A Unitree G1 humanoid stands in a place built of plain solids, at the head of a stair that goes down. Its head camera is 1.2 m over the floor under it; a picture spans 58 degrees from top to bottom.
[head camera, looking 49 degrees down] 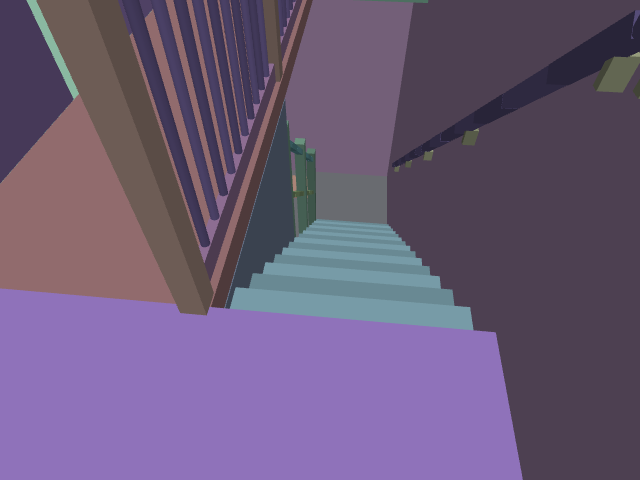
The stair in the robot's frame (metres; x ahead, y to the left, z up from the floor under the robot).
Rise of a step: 0.19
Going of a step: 0.21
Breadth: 0.90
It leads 6 degrees to the right of straight ahead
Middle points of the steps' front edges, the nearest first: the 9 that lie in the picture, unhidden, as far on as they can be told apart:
0.71 -0.10 0.00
0.92 -0.12 -0.19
1.14 -0.14 -0.39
1.35 -0.16 -0.58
1.56 -0.18 -0.77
1.77 -0.20 -0.96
1.99 -0.23 -1.16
2.20 -0.25 -1.35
2.41 -0.27 -1.54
